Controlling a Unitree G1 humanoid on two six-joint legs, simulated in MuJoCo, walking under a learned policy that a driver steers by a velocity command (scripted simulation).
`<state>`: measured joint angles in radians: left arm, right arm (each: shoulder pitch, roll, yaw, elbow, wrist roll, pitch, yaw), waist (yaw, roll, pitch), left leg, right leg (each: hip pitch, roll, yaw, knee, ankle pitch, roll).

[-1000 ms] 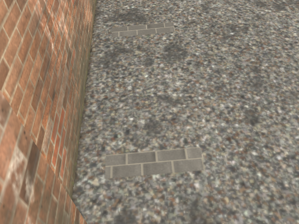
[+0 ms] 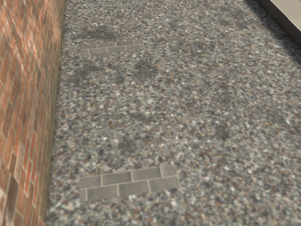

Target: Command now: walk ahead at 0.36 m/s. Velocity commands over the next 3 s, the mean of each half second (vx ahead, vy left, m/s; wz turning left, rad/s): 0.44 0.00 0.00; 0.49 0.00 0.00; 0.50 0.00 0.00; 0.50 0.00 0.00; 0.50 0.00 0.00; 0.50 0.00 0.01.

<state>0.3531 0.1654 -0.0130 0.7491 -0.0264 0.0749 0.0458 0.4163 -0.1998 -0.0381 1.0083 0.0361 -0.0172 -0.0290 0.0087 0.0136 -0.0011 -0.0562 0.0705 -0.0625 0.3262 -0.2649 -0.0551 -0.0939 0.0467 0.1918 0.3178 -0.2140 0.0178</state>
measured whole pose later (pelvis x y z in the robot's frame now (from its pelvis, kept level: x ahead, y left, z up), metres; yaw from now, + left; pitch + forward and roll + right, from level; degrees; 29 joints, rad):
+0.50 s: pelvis +0.07 +0.02 -0.03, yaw +0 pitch -1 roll +0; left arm 0.24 0.17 -0.01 0.75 -0.03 0.05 0.04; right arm 0.39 -0.21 -0.05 1.00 0.04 -0.04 -0.02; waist -0.02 0.00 0.00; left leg -0.04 0.03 -0.05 0.58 -0.51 -0.03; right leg -0.11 0.03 0.19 0.64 -0.49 0.01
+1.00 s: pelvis +0.12 +0.03 +0.01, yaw +3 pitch +1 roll +0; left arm 0.27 0.16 0.00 0.82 0.03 0.02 0.07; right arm 0.18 -0.22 -0.08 0.86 0.05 -0.02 -0.05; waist 0.03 -0.02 0.07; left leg -0.31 0.01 -0.05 0.91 -0.41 -0.08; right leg 0.08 -0.02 0.13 0.26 -0.17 -0.05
